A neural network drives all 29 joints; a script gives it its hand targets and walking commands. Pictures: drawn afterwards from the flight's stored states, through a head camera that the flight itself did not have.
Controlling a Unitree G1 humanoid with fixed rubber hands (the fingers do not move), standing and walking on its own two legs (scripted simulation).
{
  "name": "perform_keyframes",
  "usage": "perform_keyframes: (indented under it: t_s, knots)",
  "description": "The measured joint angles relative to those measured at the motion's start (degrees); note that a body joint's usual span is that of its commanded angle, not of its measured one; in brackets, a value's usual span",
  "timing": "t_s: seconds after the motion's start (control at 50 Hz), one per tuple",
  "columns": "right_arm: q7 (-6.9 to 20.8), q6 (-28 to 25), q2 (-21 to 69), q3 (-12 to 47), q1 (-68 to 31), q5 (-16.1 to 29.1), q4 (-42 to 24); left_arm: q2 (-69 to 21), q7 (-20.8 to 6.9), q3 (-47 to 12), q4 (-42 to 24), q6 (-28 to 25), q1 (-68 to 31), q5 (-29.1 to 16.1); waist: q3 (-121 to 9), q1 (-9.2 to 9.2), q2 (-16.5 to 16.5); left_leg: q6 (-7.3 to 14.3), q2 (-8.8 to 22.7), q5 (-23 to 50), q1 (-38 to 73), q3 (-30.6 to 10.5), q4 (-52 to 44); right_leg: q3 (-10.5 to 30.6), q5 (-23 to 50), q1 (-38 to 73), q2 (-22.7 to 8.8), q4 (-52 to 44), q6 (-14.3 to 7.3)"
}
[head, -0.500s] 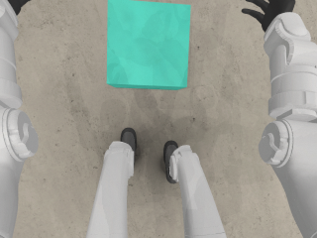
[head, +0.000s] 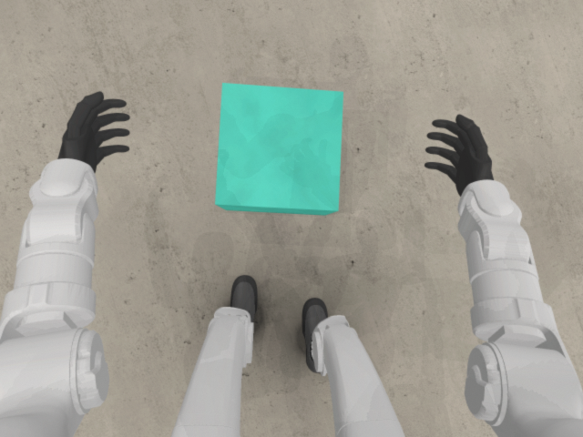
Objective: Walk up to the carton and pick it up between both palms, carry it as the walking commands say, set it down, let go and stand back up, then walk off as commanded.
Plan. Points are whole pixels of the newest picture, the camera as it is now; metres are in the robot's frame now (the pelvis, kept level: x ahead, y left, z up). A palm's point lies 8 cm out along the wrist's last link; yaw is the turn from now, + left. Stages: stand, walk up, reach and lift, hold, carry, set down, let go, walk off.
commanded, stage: let go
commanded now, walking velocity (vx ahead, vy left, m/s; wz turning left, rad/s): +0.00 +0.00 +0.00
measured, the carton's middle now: (279, 156) +0.54 +0.01 -0.59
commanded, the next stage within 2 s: stand in 1.04 s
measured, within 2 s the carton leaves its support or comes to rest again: neither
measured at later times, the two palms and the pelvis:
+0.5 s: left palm (56, 315) +0.26 +0.23 -0.01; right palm (547, 329) +0.25 -0.25 -0.01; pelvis +0.05 -0.01 +0.07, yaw +0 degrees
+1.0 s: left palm (49, 368) +0.22 +0.22 +0.01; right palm (554, 364) +0.22 -0.24 +0.01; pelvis +0.06 -0.01 +0.08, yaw +0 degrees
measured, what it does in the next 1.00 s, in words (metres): rises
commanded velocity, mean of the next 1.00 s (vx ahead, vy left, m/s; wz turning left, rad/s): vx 0.00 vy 0.00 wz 0.00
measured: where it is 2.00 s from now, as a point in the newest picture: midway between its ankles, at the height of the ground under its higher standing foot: (279, 336)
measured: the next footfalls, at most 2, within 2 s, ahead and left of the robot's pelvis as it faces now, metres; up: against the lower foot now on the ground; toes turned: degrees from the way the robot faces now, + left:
none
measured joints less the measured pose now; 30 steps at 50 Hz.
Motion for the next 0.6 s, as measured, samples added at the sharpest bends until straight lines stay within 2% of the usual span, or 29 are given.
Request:
perform_keyframes:
  t_s: [0.08, 0.18, 0.38, 0.6]
  knots:
    - [0.80, -0.92, -0.10, 2.26, 8.49, 0.80, -1.35, -0.84, 0.12, -2.14, -2.29, -0.99, 9.18, -1.95, -0.72, -0.09, -0.13, -0.06, -0.18, -0.57, 7.18, 0.26, -2.08, 0.39, -0.51, 7.07, -0.22, -1.98, -0.09]
    - [1.25, -3.21, 0.56, 4.48, 15.90, 0.48, -0.25, -3.17, 0.51, -3.95, -2.11, -3.23, 17.45, -2.49, -0.55, -0.17, -0.15, -0.18, -0.30, -1.12, 17.41, 0.39, -5.15, 0.72, -0.84, 17.32, -0.38, -5.26, -0.24]
    - [0.24, -8.62, 3.08, 9.13, 34.28, 0.34, -2.92, -7.45, 1.92, -8.25, -6.33, -8.24, 36.77, -2.26, 1.84, -0.56, -0.35, -0.49, 0.12, -1.32, 36.68, 0.45, -12.61, 1.30, 0.09, 37.00, -0.10, -14.18, -0.66]
    - [-0.16, -9.47, 3.08, 12.44, 49.59, 0.65, -7.89, -7.24, 1.91, -11.16, -12.54, -9.12, 53.41, -3.23, 4.14, -0.54, -0.79, -0.72, -0.16, -0.42, 56.37, 0.56, -21.43, 1.87, 1.32, 56.67, -0.58, -23.26, -1.07]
